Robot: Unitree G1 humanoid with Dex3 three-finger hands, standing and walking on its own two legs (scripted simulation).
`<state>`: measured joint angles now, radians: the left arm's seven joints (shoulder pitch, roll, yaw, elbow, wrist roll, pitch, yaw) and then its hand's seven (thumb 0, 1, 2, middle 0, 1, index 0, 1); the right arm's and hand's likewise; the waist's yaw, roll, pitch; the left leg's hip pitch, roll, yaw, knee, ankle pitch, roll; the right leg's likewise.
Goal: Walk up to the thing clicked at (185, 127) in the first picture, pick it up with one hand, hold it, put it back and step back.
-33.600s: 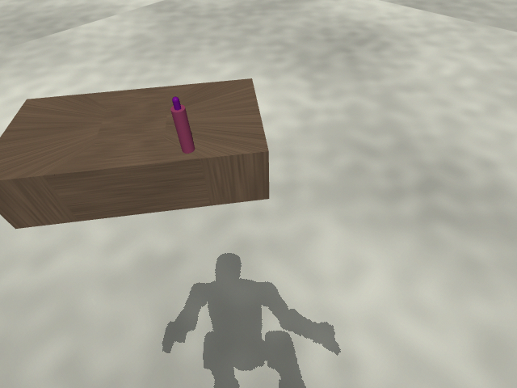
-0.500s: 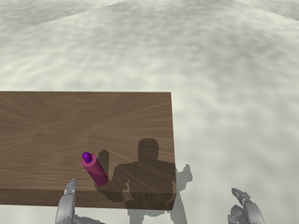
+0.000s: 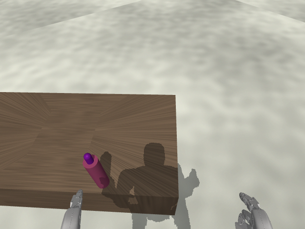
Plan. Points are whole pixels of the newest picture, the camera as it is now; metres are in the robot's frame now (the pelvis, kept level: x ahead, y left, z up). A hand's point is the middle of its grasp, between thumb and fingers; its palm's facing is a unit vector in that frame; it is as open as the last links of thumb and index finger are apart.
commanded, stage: home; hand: left
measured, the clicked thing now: (96, 170) +0.41 +0.28 -0.27
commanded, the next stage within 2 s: stand in 1.58 s
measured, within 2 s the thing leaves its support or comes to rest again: neither
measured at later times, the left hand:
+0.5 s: hand out of the picture +0.06 +0.27 -0.11, palm faces -0.03 -0.92 -0.39, open 17.3 cm
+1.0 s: hand out of the picture +0.01 +0.27 -0.11, palm faces -0.04 -0.93 -0.37, open 17.4 cm
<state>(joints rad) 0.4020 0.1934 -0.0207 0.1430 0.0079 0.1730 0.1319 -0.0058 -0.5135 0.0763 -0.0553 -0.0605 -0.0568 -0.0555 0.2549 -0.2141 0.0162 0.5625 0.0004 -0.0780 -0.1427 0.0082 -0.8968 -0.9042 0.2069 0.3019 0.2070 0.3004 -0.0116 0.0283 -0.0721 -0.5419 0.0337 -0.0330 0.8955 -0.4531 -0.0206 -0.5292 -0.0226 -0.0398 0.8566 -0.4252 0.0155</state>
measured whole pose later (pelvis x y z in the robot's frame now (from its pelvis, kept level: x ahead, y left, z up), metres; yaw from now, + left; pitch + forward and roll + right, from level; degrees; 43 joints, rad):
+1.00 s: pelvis -0.02 +0.02 +0.05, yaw +0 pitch -4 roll +0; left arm 0.19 0.33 -0.03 1.14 0.03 0.00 0.02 0.00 -0.53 0.06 -0.05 -0.06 -0.06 -0.05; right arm 0.17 -0.34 -0.01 1.11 -0.02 0.02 0.00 0.00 -0.90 -0.90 0.21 0.30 0.21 0.30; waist 0.01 0.02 0.04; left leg -0.13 -0.02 0.00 0.37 -0.18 0.01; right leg -0.14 -0.07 -0.02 0.38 -0.17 0.05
